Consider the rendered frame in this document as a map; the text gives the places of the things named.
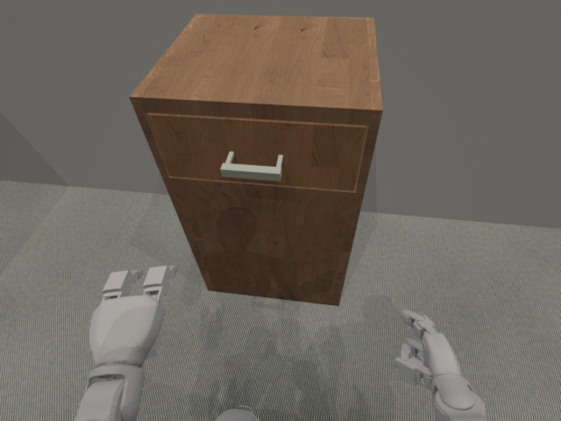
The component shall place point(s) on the handle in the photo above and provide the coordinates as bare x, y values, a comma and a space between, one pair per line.
251, 171

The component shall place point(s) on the drawer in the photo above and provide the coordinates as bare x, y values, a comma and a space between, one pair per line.
315, 155

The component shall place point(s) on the robot left hand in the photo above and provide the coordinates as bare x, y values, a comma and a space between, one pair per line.
128, 329

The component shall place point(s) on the robot right hand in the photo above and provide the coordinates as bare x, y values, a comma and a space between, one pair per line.
432, 358

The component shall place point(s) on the robot left forearm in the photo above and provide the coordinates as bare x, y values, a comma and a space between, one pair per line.
113, 393

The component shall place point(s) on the robot right forearm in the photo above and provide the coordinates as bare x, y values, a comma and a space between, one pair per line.
454, 399

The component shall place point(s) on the cabinet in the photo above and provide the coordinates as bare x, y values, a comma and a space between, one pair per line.
283, 242

